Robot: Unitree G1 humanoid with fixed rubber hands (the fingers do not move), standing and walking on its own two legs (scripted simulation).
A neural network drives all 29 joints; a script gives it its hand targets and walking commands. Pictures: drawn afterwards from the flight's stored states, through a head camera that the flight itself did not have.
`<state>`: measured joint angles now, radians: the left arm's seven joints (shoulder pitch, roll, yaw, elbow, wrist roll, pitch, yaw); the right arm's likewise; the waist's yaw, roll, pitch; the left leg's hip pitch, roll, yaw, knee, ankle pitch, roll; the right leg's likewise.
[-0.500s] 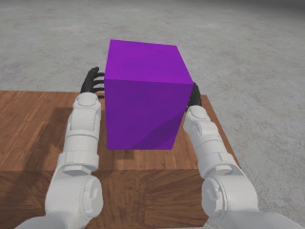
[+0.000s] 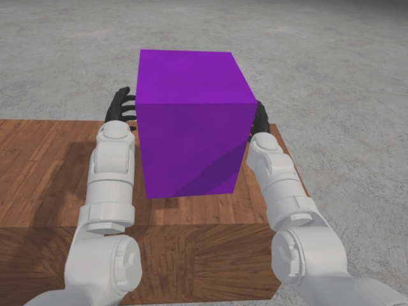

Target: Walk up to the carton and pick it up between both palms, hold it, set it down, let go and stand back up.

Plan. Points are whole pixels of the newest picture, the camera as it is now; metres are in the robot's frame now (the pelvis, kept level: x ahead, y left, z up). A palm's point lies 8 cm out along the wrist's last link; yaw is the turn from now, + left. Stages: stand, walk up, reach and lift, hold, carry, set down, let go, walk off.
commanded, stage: reach and lift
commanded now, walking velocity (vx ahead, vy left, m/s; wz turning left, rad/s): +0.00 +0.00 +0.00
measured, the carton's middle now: (189, 124) +0.45 +0.01 +0.16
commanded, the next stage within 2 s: hold in 0.38 s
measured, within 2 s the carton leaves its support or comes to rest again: neither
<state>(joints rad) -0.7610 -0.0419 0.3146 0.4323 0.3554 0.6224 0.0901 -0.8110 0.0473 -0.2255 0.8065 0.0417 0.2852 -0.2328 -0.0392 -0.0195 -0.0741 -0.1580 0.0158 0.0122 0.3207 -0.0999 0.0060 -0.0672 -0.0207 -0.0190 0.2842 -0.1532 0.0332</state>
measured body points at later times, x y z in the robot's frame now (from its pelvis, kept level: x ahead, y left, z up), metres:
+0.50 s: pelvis +0.00 +0.00 +0.00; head -0.07 +0.02 +0.44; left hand +0.38 +0.16 +0.22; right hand +0.39 -0.13 +0.19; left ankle +0.05 +0.11 -0.75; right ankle +0.00 -0.14 -0.75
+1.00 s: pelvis +0.00 +0.00 +0.00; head -0.07 +0.02 +0.44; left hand +0.37 +0.17 +0.23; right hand +0.38 -0.12 +0.21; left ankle +0.05 +0.11 -0.75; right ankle +0.00 -0.14 -0.75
